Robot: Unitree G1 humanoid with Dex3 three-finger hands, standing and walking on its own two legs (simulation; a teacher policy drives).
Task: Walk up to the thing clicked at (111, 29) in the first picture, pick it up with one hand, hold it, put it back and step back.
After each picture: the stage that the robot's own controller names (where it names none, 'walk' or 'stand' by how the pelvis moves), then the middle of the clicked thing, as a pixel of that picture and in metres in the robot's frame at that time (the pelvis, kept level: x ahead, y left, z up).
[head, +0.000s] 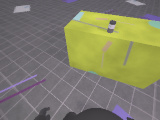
stand; (111, 26) +0.92 -0.20 +0.08
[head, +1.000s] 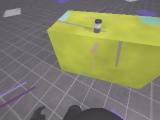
walk; (97, 26) +0.83 +0.01 +0.11
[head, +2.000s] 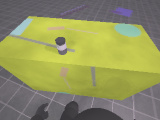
stand; (61, 46) +0.47 +0.24 +0.10
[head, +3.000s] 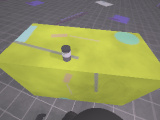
walk; (66, 53) +0.46 +0.20 +0.07
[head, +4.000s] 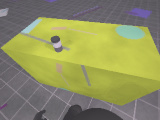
stand; (57, 44) +0.52 +0.31 +0.09
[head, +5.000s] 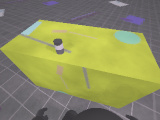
stand; (59, 46) +0.52 +0.27 +0.08
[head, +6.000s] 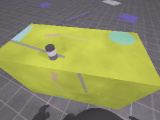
stand; (51, 52) +0.47 +0.30 +0.08
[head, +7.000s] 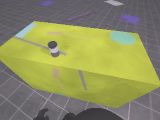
stand; (54, 49) +0.50 +0.30 +0.07
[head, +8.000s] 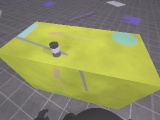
stand; (55, 49) +0.50 +0.29 +0.07
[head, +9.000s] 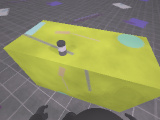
stand; (61, 48) +0.52 +0.25 +0.08
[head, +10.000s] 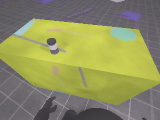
rise first; (53, 46) +0.52 +0.29 +0.08
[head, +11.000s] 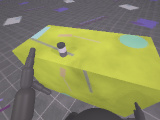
rise first; (62, 49) +0.51 +0.29 +0.08
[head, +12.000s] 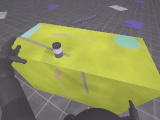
go down; (57, 50) +0.50 +0.27 +0.08
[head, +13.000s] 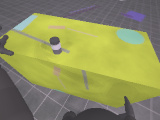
go down; (56, 46) +0.50 +0.26 +0.09
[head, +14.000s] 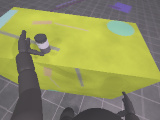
close in; (43, 44) +0.48 +0.28 +0.11
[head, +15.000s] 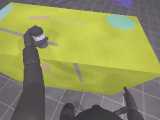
close; (40, 38) +0.51 +0.29 +0.13
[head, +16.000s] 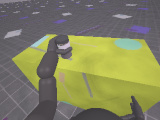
lift; (64, 47) +0.35 +0.16 +0.28
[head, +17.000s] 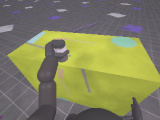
hold; (60, 51) +0.35 +0.19 +0.24
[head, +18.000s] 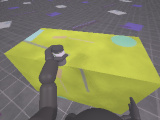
hold; (59, 55) +0.36 +0.20 +0.19
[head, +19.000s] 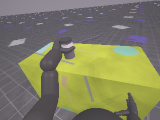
hold; (67, 48) +0.34 +0.15 +0.30
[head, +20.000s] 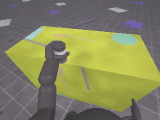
hold; (60, 53) +0.35 +0.19 +0.21
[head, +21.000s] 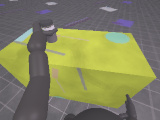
crouch; (49, 31) +0.46 +0.23 +0.29
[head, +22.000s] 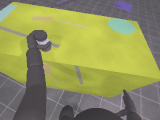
lower; (43, 41) +0.48 +0.28 +0.12
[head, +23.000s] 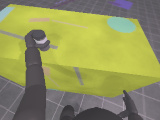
lower; (41, 41) +0.49 +0.28 +0.13
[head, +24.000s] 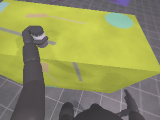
lower; (39, 37) +0.51 +0.28 +0.13
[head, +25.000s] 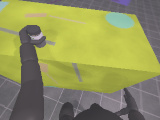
lower; (37, 37) +0.51 +0.29 +0.13
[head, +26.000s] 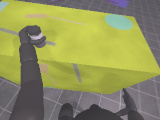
loosen; (37, 37) +0.51 +0.29 +0.13
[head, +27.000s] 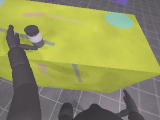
sink last; (35, 37) +0.50 +0.29 +0.13
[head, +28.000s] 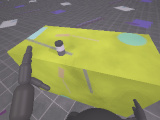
sink last; (60, 48) +0.52 +0.29 +0.12
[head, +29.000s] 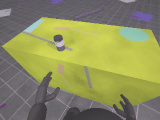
stand; (59, 43) +0.53 +0.28 +0.11
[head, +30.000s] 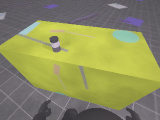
stand; (55, 44) +0.53 +0.30 +0.12
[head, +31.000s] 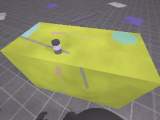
stand; (57, 47) +0.54 +0.30 +0.08
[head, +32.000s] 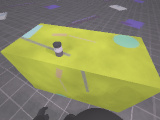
stand; (58, 49) +0.52 +0.28 +0.07
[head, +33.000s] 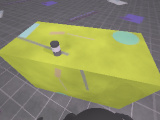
stand; (56, 48) +0.51 +0.31 +0.07
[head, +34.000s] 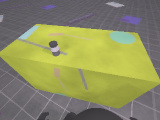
stand; (54, 48) +0.52 +0.31 +0.08
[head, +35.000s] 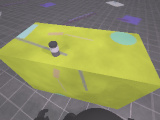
walk; (54, 49) +0.51 +0.30 +0.07
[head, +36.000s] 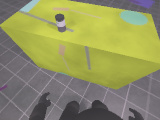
walk; (60, 23) +0.66 +0.27 +0.10
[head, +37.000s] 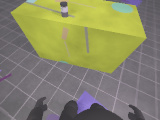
walk; (64, 9) +0.90 +0.31 +0.09
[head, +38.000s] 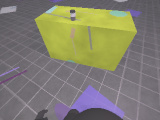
stand; (72, 15) +1.14 +0.29 +0.09
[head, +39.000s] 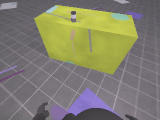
stand; (73, 16) +1.10 +0.25 +0.08
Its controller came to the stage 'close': yes
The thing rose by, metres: 0.26
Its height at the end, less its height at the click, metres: +0.00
